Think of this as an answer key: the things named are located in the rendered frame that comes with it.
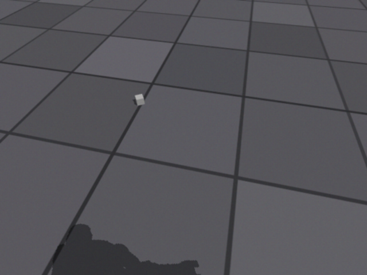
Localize cube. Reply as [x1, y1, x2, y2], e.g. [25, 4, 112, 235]
[135, 94, 145, 106]

